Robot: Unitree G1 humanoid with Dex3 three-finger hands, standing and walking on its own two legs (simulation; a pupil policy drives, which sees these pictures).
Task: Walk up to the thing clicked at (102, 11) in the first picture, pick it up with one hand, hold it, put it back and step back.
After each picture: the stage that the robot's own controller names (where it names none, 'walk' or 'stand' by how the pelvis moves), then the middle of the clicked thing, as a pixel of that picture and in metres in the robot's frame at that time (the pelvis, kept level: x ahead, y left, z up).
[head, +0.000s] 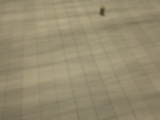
stand; (102, 10) +2.02 -0.24 -0.72
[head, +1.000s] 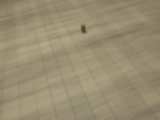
walk; (83, 28) +1.88 +0.14 -0.68
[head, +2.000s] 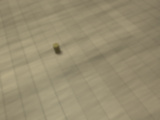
walk; (56, 48) +1.22 +0.43 -0.71
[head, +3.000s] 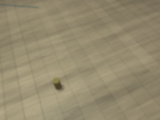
walk; (57, 83) +0.79 +0.35 -0.72
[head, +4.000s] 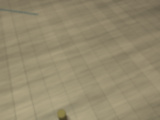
walk; (62, 116) +0.48 +0.22 -0.71
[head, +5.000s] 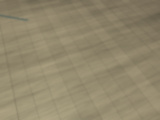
stand; out of the picture +0.30 +0.22 -0.71
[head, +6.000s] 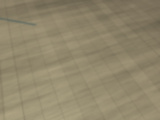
stand; out of the picture +0.30 +0.20 -0.72
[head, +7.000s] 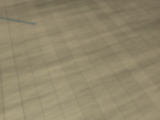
stand; out of the picture +0.30 +0.19 -0.72
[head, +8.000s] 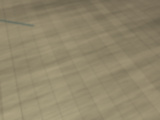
stand; out of the picture +0.31 +0.22 -0.73
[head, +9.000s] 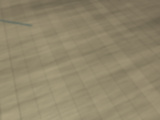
stand; out of the picture +0.30 +0.22 -0.73
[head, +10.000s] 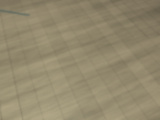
go down; out of the picture +0.30 +0.22 -0.72
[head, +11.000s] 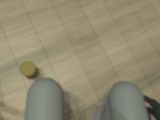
go down; (29, 70) +0.38 +0.24 -0.35
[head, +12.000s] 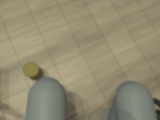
go down; (33, 71) +0.37 +0.24 -0.31
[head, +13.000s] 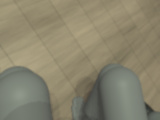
close in; out of the picture +0.36 +0.28 -0.22
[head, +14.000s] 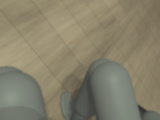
close; out of the picture +0.36 +0.28 -0.22
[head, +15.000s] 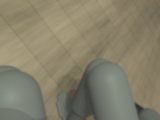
lift; out of the picture +0.36 +0.29 -0.22
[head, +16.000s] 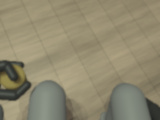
lift; (15, 81) +0.31 +0.25 -0.07
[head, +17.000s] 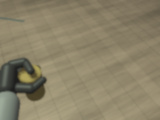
hold; (33, 83) +0.33 +0.18 +0.05
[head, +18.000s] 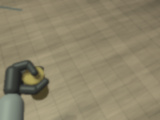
hold; (36, 84) +0.34 +0.18 +0.00
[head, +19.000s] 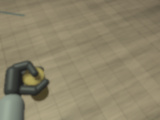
hold; (37, 85) +0.34 +0.18 +0.01
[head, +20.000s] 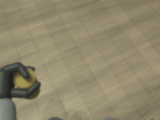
crouch; (28, 85) +0.34 +0.20 -0.07
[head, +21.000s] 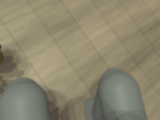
lower; out of the picture +0.43 +0.27 -0.15
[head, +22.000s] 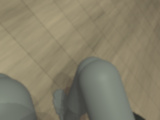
lower; out of the picture +0.40 +0.30 -0.22
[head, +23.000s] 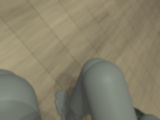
lower; out of the picture +0.39 +0.30 -0.22
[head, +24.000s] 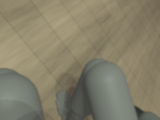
lower; out of the picture +0.38 +0.30 -0.22
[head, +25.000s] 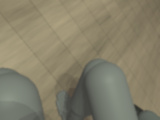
lower; out of the picture +0.38 +0.30 -0.22
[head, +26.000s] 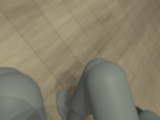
open; out of the picture +0.37 +0.28 -0.22
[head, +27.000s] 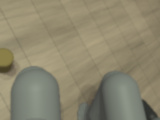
stand; (3, 61) +0.38 +0.26 -0.25
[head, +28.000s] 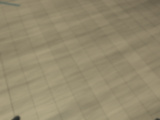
stand; out of the picture +0.33 +0.20 -0.63
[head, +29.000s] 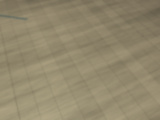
stand; out of the picture +0.34 +0.21 -0.67
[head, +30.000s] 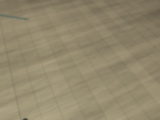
stand; out of the picture +0.34 +0.20 -0.67
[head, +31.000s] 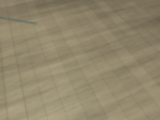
stand; out of the picture +0.36 +0.20 -0.72
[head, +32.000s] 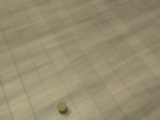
walk; (62, 108) +0.41 +0.14 -0.70
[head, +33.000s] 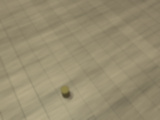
walk; (65, 92) +0.57 +0.18 -0.70
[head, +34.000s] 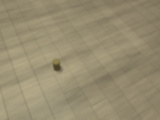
walk; (56, 64) +0.86 +0.24 -0.70
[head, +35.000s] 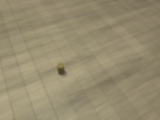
stand; (60, 69) +0.92 +0.23 -0.71
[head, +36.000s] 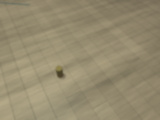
stand; (59, 71) +0.95 +0.27 -0.72
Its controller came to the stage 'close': yes
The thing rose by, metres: 0.71
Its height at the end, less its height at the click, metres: +0.00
